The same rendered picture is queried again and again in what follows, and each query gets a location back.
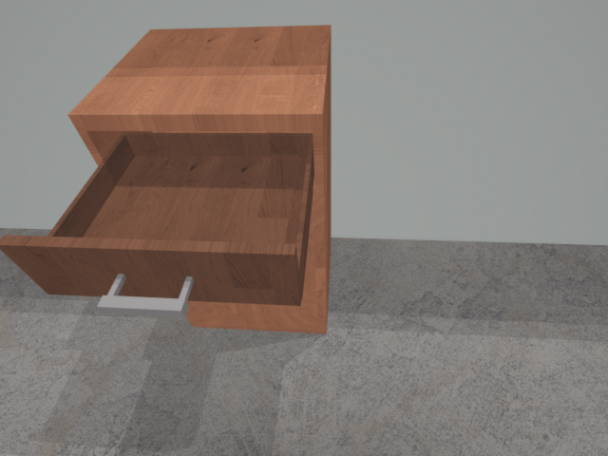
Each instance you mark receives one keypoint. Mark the cabinet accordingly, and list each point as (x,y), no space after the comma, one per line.
(230,80)

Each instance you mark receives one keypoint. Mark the drawer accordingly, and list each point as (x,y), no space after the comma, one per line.
(232,210)

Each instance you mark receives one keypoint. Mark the handle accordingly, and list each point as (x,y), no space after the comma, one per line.
(152,306)

